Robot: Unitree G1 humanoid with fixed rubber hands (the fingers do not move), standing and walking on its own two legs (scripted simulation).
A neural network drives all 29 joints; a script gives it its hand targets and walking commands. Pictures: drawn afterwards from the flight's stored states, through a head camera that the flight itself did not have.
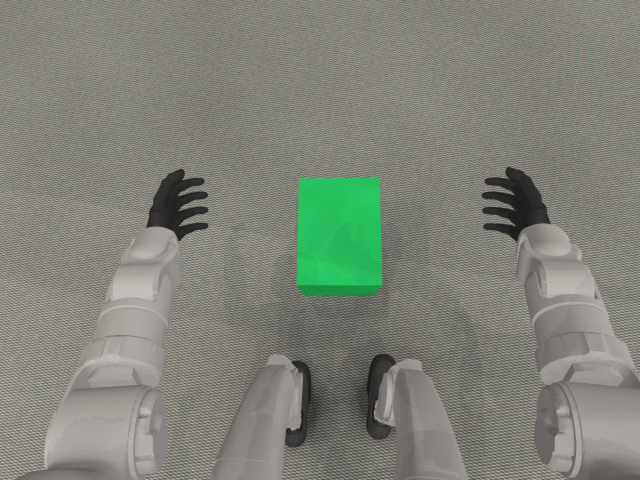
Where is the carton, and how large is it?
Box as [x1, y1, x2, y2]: [297, 178, 381, 295]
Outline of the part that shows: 299,178 297,245 298,287 305,295 372,295 381,285 378,178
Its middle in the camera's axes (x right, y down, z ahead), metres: +0.05 -0.01 +0.99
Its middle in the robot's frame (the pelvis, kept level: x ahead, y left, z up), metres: +0.51 +0.02 -0.57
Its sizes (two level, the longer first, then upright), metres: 0.250 0.187 0.229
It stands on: the floor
